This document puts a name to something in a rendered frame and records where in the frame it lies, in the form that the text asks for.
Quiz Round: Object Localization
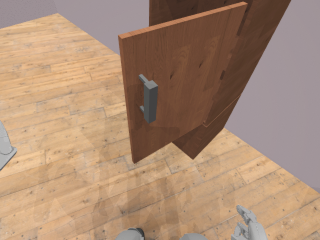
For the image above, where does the left robot hand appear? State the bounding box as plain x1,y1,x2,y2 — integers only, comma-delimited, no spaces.
0,121,17,171

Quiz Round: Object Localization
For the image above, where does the handle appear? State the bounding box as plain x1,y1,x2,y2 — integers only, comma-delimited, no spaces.
138,74,158,124

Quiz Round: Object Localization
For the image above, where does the left robot thigh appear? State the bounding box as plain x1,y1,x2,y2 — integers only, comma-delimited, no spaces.
115,230,144,240

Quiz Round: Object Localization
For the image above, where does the right robot hand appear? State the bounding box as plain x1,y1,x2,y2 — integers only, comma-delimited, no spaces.
231,204,268,240

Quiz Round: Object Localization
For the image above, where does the cupboard door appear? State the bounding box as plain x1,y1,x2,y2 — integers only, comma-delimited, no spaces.
118,2,248,164

